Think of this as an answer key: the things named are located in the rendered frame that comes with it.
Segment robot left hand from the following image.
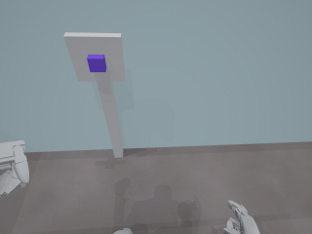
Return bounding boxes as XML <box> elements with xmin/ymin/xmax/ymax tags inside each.
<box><xmin>0</xmin><ymin>140</ymin><xmax>30</xmax><ymax>197</ymax></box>

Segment button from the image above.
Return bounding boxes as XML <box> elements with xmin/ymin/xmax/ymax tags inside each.
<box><xmin>87</xmin><ymin>55</ymin><xmax>107</xmax><ymax>72</ymax></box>

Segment robot right hand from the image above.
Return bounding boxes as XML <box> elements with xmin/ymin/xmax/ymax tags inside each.
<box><xmin>223</xmin><ymin>200</ymin><xmax>260</xmax><ymax>234</ymax></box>

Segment panel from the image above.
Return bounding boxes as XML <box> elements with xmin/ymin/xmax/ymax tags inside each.
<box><xmin>63</xmin><ymin>32</ymin><xmax>126</xmax><ymax>158</ymax></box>

